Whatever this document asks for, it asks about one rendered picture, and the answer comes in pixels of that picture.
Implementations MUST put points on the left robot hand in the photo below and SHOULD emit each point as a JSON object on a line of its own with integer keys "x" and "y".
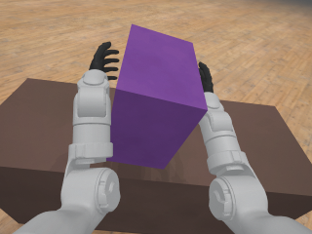
{"x": 99, "y": 60}

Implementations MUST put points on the right robot upper arm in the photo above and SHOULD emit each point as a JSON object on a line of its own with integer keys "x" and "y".
{"x": 241, "y": 203}

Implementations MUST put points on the pedestal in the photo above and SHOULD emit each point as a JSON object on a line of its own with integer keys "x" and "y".
{"x": 36, "y": 129}

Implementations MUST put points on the right robot hand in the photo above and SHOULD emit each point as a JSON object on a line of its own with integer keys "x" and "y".
{"x": 206, "y": 78}

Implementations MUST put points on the left robot upper arm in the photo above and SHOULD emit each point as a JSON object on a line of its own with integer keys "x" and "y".
{"x": 87, "y": 195}

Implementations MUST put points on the carton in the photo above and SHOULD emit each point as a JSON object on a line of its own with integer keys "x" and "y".
{"x": 159, "y": 99}

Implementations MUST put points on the robot right forearm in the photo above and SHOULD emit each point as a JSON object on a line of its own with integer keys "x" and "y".
{"x": 225, "y": 157}

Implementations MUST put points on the robot left forearm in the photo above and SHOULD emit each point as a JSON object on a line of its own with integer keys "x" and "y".
{"x": 91, "y": 123}

